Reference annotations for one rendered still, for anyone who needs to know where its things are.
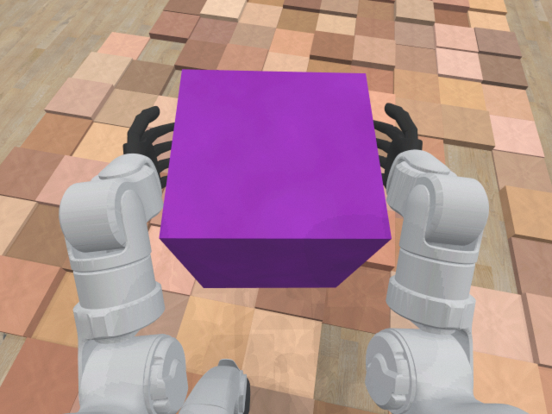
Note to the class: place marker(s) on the robot left upper arm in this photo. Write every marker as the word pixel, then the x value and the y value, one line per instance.
pixel 143 375

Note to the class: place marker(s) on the robot left hand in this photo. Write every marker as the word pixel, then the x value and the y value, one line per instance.
pixel 140 141

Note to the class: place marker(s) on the robot left thigh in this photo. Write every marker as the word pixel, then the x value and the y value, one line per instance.
pixel 221 390

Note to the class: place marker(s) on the right robot forearm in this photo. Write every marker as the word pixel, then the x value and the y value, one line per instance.
pixel 444 218

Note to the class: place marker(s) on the left robot forearm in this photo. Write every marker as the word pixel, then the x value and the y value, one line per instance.
pixel 104 222

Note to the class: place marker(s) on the robot right upper arm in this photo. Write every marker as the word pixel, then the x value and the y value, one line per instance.
pixel 410 371

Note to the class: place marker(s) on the robot right hand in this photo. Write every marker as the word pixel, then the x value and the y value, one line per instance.
pixel 401 140

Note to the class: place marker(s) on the carton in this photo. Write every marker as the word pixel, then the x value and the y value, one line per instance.
pixel 274 179

